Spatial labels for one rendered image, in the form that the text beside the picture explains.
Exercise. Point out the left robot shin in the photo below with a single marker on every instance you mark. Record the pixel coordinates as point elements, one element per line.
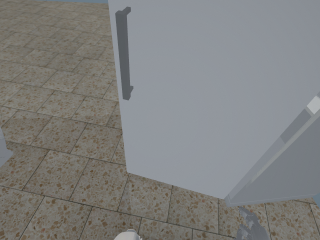
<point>131,230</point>

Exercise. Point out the left robot hand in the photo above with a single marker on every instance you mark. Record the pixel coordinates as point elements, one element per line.
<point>5,153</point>

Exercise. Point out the fridge door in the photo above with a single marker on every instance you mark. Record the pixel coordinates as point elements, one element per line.
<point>215,83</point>

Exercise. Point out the handle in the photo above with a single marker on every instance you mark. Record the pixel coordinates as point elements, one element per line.
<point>123,50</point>

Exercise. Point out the right robot hand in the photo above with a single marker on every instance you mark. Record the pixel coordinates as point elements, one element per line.
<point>256,231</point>

